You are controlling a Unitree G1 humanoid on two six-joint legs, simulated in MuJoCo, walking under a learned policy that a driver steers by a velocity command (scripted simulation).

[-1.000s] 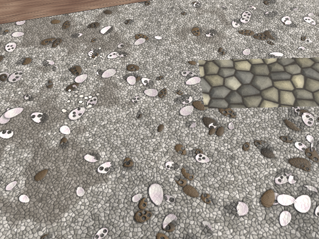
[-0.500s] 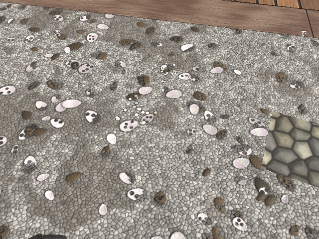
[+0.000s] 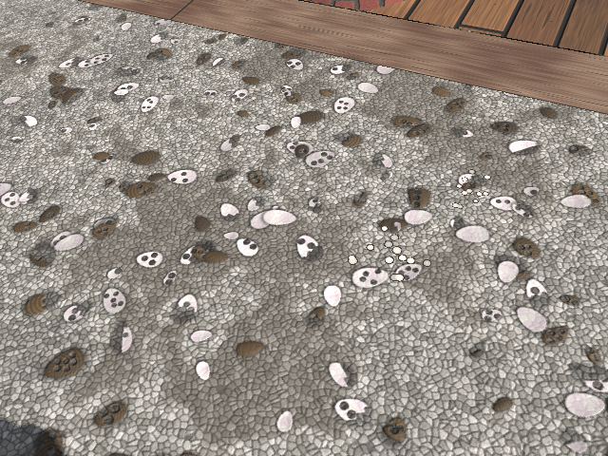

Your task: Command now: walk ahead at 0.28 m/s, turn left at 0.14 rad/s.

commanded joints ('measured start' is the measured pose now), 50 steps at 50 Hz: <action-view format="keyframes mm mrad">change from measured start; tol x32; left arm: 1 79 222 71 -4 11 8 -12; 22 -379 87 35 -187 13 -39 -90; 29 328 329 118 14 26 -68 -27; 50 206 242 80 149 16 -109 -3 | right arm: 1 -36 -98 -10 -49 -11 -30 9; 28 279 -59 8 113 6 -178 -9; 46 -288 -8 40 -135 -16 -151 51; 50 196 -147 -22 -17 -26 -161 -9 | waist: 1 29 -275 -18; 8 -154 122 3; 27 198 63 -180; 29 153 -315 -447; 43 -28 -38 154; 50 -253 -118 -225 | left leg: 1 -53 0 130 -109 -63 37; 6 426 24 178 -563 196 159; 8 658 444 -375 -668 -209 235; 19 255 270 -41 -856 217 246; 26 338 332 125 -353 1415 188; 27 155 292 148 -54 1287 169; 29 -341 8 32 587 42 160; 44 -211 187 209 -177 723 109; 50 374 111 171 -249 281 134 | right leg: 1 86 -228 338 -257 -463 -143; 10 -778 -99 12 519 -130 7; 26 13 47 -212 238 -86 -82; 29 661 -417 742 -145 -824 -190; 35 -1 -258 254 -300 -375 -148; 44 -10 -185 -21 -516 252 -145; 50 143 -174 -9 345 775 -83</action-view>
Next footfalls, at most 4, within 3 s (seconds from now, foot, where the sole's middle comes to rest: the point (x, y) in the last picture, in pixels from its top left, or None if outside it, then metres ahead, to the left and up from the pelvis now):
0.14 left None -0.01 0.10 -0.78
0.54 right None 0.41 -0.14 -0.78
1.00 left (323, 308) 0.87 0.07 -0.78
1.46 right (421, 200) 1.24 -0.21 -0.78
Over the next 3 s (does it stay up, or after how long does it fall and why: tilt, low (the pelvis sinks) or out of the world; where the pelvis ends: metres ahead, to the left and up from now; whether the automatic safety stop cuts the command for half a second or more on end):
stays up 2.20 -0.90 -0.01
